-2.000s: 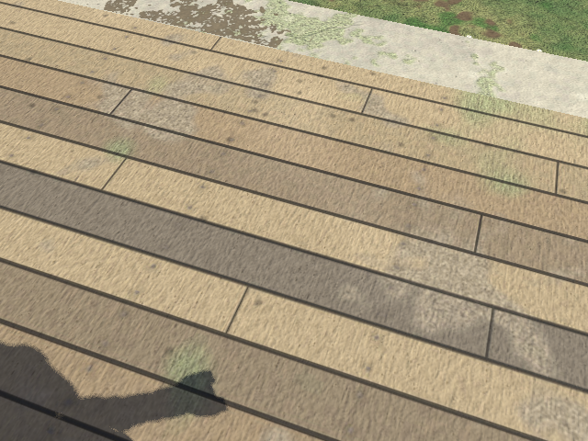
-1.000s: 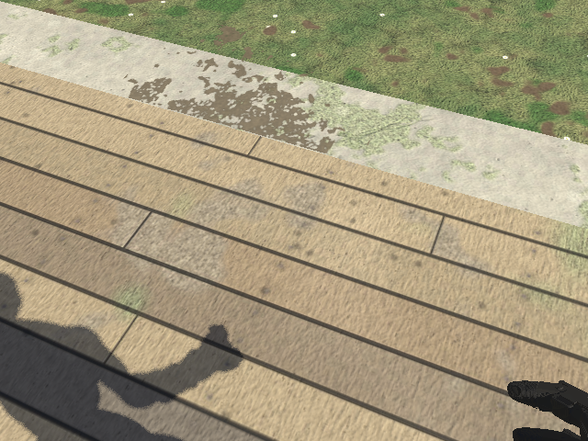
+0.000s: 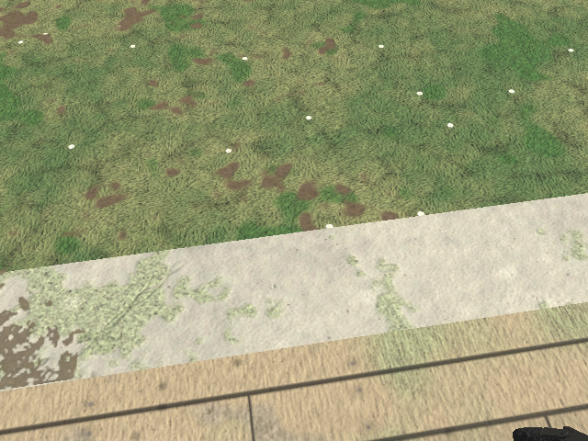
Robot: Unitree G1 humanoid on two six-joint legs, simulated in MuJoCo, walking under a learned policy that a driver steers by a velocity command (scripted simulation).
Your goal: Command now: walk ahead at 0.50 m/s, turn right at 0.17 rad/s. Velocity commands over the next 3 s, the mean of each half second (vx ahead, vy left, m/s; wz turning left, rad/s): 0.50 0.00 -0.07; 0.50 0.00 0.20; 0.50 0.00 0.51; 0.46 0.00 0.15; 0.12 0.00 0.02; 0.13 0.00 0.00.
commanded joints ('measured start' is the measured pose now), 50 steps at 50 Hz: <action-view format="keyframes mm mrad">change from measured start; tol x32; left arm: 1 27 168 49 -22 -1 2 7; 25 -383 39 -4 -164 -4 -41 -37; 32 126 205 61 -44 11 -30 -21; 50 -28 142 43 76 13 -40 11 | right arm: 1 -55 -122 -38 -84 2 -24 6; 5 373 -276 -96 19 -11 -16 1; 31 401 -49 -10 59 -6 29 -42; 50 -41 -34 -24 -55 14 42 7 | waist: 1 -26 -146 23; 5 -134 295 -382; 25 -163 27 53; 32 40 -287 -434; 50 8 -69 78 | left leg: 1 58 -15 15 -39 -94 48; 3 371 -15 28 -49 -62 110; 5 937 328 -651 -168 -345 326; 13 439 166 -224 -365 -118 256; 29 611 148 -19 -66 415 150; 33 -194 -39 -88 777 -584 50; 50 -127 41 23 107 24 41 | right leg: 1 8 -308 170 -16 426 -131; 3 -38 -219 97 243 635 -80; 6 -705 -43 86 942 -228 26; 27 -550 -135 -86 162 293 16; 30 17 -172 -50 168 327 -82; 32 458 -484 644 0 70 -280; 38 -136 -331 101 -186 234 -159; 50 52 -347 -223 -207 455 -102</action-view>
